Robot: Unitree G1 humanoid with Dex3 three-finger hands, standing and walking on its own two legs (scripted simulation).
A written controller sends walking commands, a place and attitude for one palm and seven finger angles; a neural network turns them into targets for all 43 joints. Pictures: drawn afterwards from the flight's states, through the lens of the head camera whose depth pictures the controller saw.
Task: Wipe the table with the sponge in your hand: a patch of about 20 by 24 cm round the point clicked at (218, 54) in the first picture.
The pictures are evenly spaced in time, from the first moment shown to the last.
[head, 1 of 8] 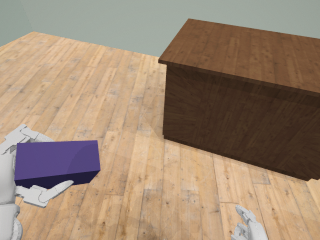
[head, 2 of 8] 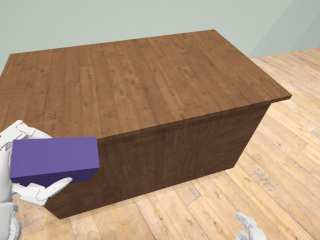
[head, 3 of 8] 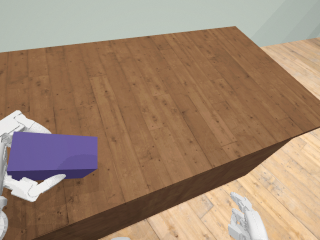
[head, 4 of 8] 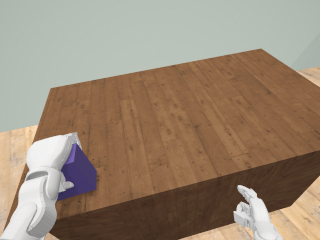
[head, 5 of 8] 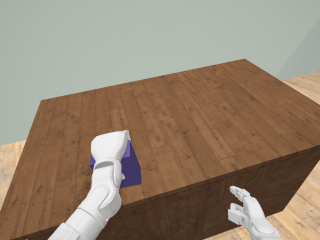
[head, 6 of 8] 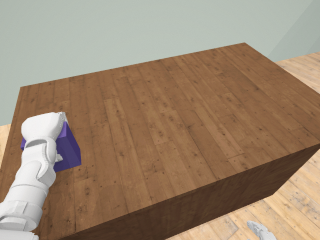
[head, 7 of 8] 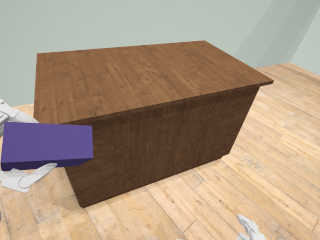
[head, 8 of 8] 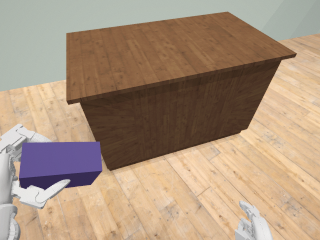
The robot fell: no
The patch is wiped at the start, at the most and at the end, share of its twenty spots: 0.00 1.00 1.00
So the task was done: yes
